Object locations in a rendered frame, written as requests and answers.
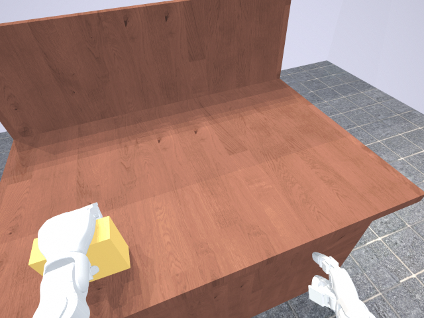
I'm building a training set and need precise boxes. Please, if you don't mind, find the left robot hand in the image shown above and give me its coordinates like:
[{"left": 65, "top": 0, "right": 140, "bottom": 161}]
[{"left": 38, "top": 202, "right": 103, "bottom": 281}]

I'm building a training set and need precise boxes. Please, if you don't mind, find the sponge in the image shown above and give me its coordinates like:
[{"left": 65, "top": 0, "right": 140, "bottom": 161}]
[{"left": 28, "top": 216, "right": 131, "bottom": 282}]

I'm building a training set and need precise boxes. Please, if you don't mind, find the robot right forearm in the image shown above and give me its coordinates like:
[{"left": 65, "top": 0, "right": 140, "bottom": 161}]
[{"left": 335, "top": 296, "right": 376, "bottom": 318}]

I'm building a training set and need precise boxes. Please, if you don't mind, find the table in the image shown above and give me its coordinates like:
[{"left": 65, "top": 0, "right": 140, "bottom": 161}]
[{"left": 0, "top": 0, "right": 424, "bottom": 318}]

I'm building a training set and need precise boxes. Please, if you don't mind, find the right robot hand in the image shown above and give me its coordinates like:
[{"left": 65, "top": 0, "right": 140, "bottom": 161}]
[{"left": 308, "top": 252, "right": 359, "bottom": 314}]

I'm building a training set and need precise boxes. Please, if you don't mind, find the robot left forearm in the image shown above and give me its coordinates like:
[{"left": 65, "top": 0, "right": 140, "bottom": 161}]
[{"left": 32, "top": 252, "right": 90, "bottom": 318}]

